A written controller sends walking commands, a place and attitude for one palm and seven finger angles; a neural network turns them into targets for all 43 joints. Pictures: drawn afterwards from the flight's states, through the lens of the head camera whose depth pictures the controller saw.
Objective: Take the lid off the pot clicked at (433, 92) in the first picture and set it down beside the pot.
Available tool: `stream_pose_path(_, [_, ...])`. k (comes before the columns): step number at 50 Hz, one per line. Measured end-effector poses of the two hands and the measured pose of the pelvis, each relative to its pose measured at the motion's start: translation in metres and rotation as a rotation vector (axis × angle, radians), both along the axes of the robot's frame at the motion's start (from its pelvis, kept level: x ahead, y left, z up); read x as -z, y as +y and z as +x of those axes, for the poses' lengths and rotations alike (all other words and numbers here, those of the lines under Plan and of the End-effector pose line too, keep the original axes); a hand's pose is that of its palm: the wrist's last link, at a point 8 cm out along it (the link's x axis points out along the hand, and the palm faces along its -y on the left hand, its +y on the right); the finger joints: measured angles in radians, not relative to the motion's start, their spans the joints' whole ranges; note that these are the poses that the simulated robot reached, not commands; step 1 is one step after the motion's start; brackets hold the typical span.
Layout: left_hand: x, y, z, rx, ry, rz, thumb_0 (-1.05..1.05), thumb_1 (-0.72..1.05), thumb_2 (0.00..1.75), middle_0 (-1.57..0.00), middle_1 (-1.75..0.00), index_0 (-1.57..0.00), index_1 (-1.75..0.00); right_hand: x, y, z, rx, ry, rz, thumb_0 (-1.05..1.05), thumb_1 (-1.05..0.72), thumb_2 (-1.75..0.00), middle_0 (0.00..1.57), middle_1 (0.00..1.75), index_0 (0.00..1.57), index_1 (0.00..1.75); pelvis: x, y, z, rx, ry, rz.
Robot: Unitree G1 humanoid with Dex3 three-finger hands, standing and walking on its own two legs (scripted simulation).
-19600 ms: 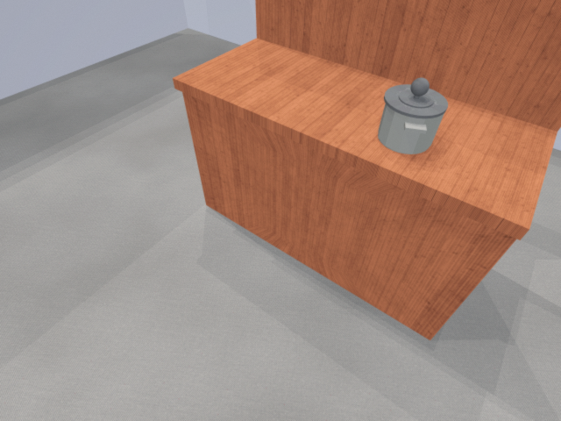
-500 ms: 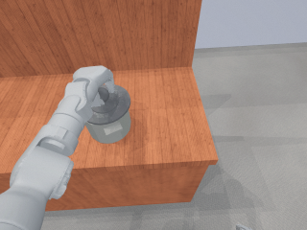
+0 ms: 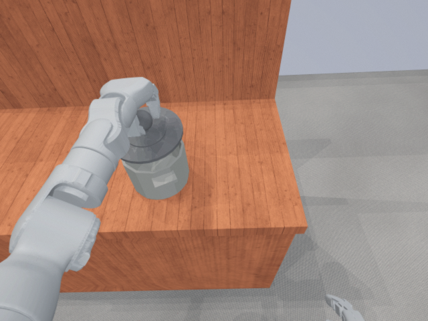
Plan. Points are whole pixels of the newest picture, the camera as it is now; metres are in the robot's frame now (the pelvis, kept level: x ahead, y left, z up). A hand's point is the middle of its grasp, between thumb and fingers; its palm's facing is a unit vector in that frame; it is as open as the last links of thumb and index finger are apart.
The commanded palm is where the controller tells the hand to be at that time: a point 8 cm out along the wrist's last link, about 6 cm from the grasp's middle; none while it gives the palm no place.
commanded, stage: lift the lid straight up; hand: left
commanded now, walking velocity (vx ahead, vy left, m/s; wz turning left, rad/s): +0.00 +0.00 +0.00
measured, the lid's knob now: (141, 120) +0.49 +0.15 +0.11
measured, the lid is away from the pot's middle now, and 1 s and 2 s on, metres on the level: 0.00 0.02 0.10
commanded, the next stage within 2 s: move the lid sideways beside the pot in 1.16 s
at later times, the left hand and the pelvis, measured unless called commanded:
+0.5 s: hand (129, 100) +0.47 +0.16 +0.18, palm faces -0.24 -0.04 -0.97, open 7.4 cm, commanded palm +0.46 +0.16 +0.26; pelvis +0.00 +0.01 +0.00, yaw +0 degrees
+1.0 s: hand (122, 80) +0.48 +0.16 +0.22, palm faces -0.22 -0.03 -0.98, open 7.4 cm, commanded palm +0.46 +0.15 +0.29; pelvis +0.00 +0.01 +0.00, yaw +0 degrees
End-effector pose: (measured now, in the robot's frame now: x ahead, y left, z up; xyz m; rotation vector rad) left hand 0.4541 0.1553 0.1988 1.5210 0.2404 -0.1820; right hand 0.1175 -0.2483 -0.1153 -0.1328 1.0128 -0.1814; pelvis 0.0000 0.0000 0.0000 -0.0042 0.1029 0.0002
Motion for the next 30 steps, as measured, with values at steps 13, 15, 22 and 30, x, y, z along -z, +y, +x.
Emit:
stream_pose_path(13, [-0.02,0.005,0.004,-0.022,-0.004,-0.001,0.0,0.21,0.76,-0.73,-0.95,-0.72,-0.95,0.003,0.001,-0.016,0.01,0.025,-0.003,0.01,-0.9,-0.9,0.2,0.3,0.2,0.3,-0.001,0.002,-0.003,0.001,-0.007,-0.001])
stream_pose_path(15, [-0.022,0.006,0.005,-0.025,0.001,0.0,0.0,0.21,0.76,-0.73,-0.95,-0.72,-0.95,0.003,0.001,-0.019,0.013,0.03,-0.006,0.01,-0.9,-0.9,0.2,0.3,0.2,0.3,-0.001,0.003,-0.003,0.002,-0.007,-0.001])
stream_pose_path(22, [-0.033,0.005,0.008,-0.007,-0.016,0.013,0.0,0.21,0.76,-0.74,-0.95,-0.72,-0.95,0.003,0.003,-0.024,0.015,0.029,-0.012,0.01,-0.9,-0.9,0.2,0.3,0.2,0.3,-0.001,0.006,-0.003,-0.001,-0.004,-0.001])
stream_pose_path(30, [-0.045,0.002,0.014,-0.024,-0.027,0.004,0.0,0.21,0.76,-0.74,-0.95,-0.72,-0.95,0.003,0.006,-0.024,0.009,0.031,-0.008,0.01,-0.9,-0.9,0.2,0.3,0.2,0.3,-0.001,0.009,-0.002,0.001,0.0,-0.001])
